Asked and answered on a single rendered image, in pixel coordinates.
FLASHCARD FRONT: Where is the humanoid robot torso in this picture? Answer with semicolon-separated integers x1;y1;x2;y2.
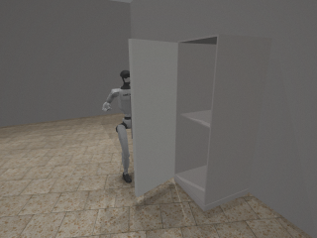
117;87;132;129

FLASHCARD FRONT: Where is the right robot hand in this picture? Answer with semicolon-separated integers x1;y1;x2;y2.
102;102;112;111

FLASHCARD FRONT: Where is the fridge door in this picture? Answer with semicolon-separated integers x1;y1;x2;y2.
128;39;178;197

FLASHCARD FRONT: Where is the robot right thigh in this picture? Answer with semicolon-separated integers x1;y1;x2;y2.
116;122;131;158

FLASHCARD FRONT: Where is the robot right upper arm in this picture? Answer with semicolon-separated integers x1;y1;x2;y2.
106;88;120;107

